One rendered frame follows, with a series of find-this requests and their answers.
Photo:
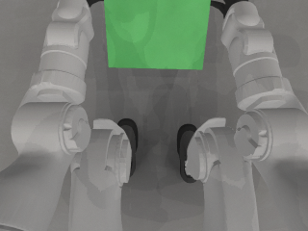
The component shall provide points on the robot left upper arm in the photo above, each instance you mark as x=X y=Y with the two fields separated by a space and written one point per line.
x=47 y=135

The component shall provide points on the right robot hand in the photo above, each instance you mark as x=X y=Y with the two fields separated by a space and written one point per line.
x=224 y=7

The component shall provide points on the robot right thigh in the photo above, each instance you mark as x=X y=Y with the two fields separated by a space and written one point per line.
x=229 y=194

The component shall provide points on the robot right upper arm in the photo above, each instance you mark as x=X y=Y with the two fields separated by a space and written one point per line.
x=276 y=142

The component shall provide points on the robot left thigh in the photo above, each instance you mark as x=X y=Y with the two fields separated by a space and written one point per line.
x=95 y=190

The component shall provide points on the robot left forearm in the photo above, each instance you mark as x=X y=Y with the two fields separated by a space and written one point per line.
x=64 y=56

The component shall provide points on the robot thigh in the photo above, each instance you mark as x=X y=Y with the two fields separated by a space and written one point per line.
x=95 y=190
x=229 y=194

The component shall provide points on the robot right forearm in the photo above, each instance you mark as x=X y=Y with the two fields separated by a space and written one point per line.
x=255 y=67

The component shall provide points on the carton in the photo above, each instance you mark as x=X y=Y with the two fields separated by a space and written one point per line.
x=156 y=34

